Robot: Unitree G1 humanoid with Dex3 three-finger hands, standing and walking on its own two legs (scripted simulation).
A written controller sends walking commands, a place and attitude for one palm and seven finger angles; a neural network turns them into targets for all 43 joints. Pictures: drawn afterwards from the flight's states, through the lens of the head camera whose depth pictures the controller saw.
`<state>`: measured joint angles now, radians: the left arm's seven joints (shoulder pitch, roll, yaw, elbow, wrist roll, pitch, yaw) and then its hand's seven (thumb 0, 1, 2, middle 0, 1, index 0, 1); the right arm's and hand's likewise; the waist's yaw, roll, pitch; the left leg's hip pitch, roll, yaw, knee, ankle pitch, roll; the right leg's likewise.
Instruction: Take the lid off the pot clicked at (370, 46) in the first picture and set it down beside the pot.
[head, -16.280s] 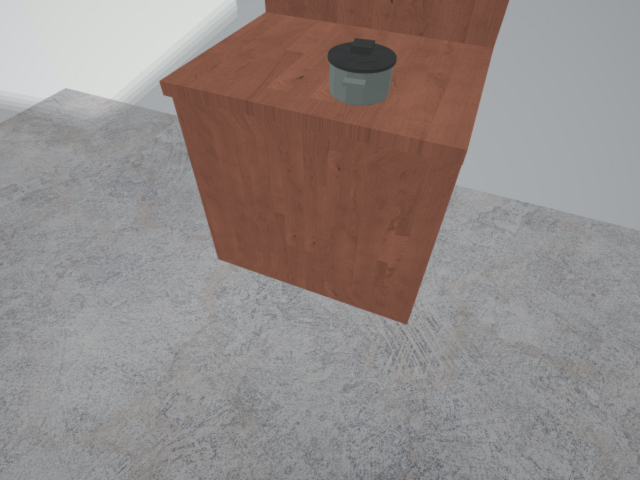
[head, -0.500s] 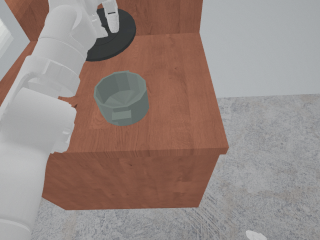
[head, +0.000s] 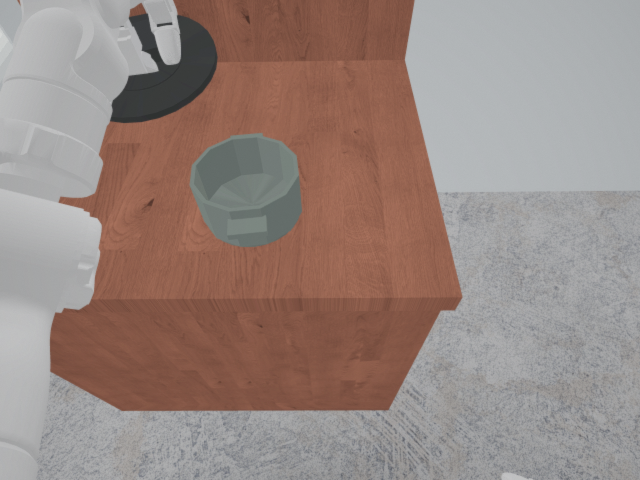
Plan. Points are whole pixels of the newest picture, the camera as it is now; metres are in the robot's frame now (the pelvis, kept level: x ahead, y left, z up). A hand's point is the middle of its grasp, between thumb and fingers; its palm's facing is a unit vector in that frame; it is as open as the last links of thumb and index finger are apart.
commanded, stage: move the lid sideways beside the pot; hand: left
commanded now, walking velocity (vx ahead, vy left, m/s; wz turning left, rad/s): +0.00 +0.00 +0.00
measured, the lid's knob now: (133, 45) +0.53 +0.20 +0.26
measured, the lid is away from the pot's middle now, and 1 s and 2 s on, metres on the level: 0.09 0.21 0.25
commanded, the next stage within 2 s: lower the lid onto the table in 1.48 s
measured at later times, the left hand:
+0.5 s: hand (84, 48) +0.49 +0.23 +0.27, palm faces -0.20 -0.07 -0.98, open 4.8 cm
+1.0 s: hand (24, 58) +0.48 +0.29 +0.27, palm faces -0.21 -0.07 -0.98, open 4.8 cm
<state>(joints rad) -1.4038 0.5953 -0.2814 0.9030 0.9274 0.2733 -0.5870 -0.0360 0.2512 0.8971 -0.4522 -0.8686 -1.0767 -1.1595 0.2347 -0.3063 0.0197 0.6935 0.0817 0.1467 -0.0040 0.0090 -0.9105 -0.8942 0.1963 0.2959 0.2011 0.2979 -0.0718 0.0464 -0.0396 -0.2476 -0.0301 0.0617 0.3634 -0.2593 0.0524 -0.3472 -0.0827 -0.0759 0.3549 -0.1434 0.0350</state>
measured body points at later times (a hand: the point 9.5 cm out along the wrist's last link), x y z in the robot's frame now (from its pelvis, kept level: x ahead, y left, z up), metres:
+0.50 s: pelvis +0.01 +0.01 +0.00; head +0.06 -0.01 +0.45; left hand +0.50 +0.23 +0.33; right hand +0.09 -0.26 -0.13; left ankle -0.06 +0.08 -0.74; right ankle +0.01 -0.15 -0.74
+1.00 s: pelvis +0.01 +0.01 +0.00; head +0.07 +0.00 +0.45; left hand +0.49 +0.29 +0.33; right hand +0.08 -0.26 -0.13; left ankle -0.06 +0.08 -0.74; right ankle +0.01 -0.15 -0.74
